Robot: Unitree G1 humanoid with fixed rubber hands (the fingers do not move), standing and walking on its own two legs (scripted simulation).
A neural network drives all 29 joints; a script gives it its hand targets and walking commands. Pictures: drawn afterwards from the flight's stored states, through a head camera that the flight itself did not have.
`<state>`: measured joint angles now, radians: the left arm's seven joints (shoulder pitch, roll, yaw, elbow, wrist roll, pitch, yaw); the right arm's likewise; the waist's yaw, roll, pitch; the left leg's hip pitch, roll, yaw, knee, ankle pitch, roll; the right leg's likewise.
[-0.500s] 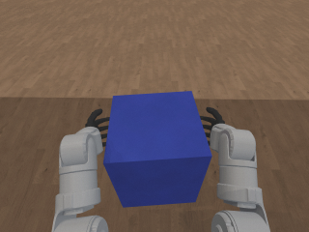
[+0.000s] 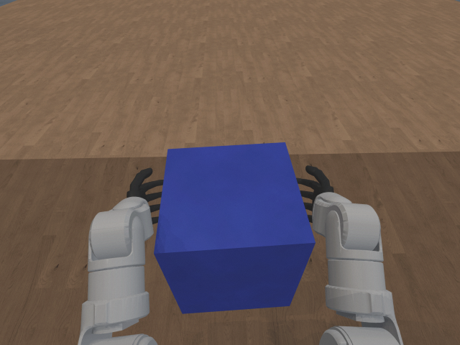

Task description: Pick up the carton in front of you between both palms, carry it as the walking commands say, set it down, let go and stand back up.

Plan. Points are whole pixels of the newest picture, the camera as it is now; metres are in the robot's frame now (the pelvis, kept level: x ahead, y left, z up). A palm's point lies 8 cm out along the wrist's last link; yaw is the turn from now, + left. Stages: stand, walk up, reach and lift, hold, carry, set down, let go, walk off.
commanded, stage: carry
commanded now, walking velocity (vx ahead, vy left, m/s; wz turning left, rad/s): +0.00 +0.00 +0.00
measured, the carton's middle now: (231, 231) +0.34 -0.01 +0.05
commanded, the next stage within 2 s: none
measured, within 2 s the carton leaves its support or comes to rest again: neither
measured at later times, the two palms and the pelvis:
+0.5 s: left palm (126, 227) +0.29 +0.16 +0.13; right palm (321, 225) +0.29 -0.14 +0.13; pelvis -0.03 +0.01 +0.00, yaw -1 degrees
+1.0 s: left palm (119, 242) +0.26 +0.16 +0.13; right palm (326, 239) +0.26 -0.14 +0.13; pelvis -0.06 +0.01 +0.00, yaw -1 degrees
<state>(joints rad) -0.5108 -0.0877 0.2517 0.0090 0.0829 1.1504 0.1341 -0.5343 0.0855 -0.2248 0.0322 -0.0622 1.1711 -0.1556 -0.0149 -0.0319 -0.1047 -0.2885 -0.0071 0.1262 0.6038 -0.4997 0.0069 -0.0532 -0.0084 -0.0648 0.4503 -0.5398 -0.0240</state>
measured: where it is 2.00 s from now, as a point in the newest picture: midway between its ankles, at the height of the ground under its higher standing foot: outside the picture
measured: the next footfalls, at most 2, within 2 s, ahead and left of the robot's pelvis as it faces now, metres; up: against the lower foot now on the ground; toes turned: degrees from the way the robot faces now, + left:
right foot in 1.94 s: +0.27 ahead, -0.09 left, +0.05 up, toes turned -8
